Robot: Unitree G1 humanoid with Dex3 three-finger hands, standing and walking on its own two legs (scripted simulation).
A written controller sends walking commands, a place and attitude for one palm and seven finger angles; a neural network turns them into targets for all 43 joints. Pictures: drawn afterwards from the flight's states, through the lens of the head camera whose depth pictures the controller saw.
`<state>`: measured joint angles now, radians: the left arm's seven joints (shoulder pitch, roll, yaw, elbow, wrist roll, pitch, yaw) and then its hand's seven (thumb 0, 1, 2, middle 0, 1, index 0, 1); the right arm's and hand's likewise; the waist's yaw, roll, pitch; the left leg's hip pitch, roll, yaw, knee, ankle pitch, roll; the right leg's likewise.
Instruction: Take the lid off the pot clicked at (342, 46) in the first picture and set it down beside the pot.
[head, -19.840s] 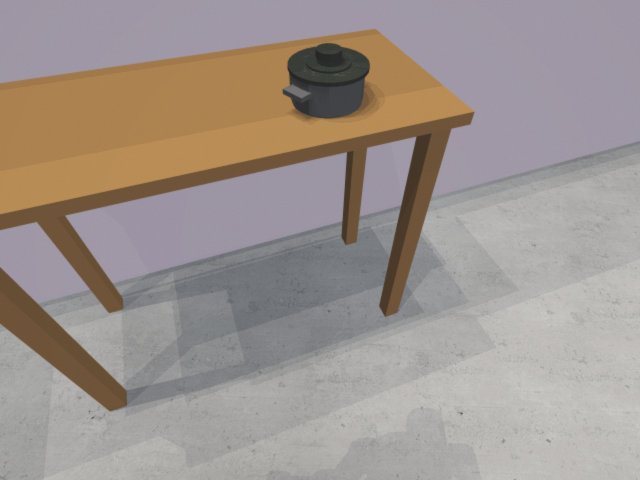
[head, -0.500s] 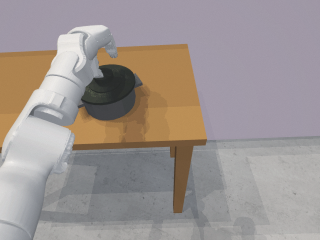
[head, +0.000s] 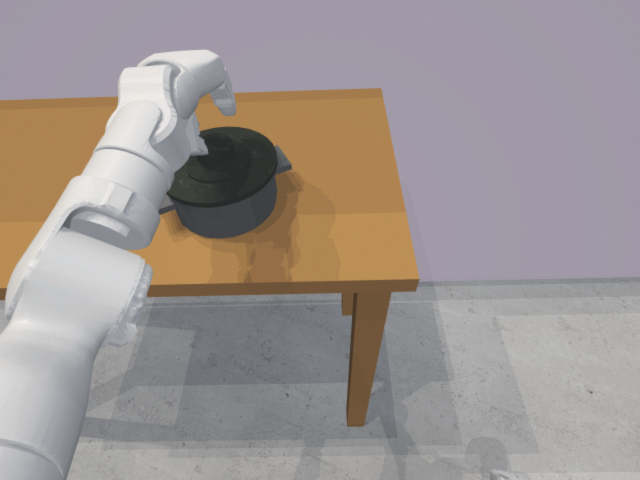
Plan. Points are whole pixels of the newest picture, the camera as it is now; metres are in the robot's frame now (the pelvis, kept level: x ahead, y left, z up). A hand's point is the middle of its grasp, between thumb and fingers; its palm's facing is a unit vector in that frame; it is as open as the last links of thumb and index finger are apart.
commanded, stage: move the open hand above the knob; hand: left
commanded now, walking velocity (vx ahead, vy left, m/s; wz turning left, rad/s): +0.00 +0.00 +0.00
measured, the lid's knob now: (214, 149) +0.51 +0.14 +0.15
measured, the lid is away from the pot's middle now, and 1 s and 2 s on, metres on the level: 0.00 0.00 0.00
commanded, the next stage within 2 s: lower the open fingers around the knob in 1.04 s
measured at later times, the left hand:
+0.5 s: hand (195, 123) +0.48 +0.14 +0.21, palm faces -0.25 -0.03 -0.97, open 9.9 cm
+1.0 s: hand (198, 126) +0.47 +0.13 +0.21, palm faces -0.27 -0.03 -0.96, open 10.0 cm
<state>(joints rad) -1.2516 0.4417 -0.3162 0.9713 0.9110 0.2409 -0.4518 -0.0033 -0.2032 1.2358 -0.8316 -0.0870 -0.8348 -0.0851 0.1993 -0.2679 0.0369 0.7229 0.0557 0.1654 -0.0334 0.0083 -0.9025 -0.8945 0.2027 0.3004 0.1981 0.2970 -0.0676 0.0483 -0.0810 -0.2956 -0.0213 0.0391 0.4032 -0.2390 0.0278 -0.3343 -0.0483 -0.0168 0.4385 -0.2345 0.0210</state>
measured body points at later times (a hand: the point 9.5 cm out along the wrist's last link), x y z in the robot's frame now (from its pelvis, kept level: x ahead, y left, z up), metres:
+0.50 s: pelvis +0.00 +0.00 +0.00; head +0.03 -0.03 +0.45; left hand +0.49 +0.14 +0.27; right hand +0.09 -0.26 -0.14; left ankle -0.03 +0.10 -0.74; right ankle -0.02 -0.13 -0.74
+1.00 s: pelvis -0.01 +0.00 +0.00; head +0.02 -0.03 +0.45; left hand +0.48 +0.13 +0.27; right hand +0.10 -0.25 -0.13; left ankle -0.03 +0.10 -0.74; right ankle -0.02 -0.13 -0.74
